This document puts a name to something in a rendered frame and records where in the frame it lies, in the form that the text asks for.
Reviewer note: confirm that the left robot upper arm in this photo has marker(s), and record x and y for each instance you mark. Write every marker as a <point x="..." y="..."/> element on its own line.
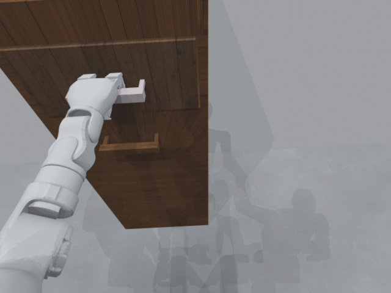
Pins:
<point x="35" y="248"/>

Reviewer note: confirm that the handle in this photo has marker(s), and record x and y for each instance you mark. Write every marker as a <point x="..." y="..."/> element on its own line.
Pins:
<point x="129" y="148"/>
<point x="130" y="95"/>

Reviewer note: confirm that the drawer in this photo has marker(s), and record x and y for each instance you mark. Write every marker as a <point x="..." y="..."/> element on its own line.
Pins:
<point x="168" y="65"/>

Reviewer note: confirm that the robot left forearm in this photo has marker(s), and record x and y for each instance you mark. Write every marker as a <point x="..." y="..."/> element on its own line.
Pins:
<point x="54" y="192"/>

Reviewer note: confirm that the left robot hand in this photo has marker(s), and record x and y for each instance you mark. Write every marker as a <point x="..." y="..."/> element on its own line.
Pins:
<point x="97" y="93"/>

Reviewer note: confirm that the cabinet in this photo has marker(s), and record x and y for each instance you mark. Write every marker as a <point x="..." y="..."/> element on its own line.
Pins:
<point x="150" y="190"/>

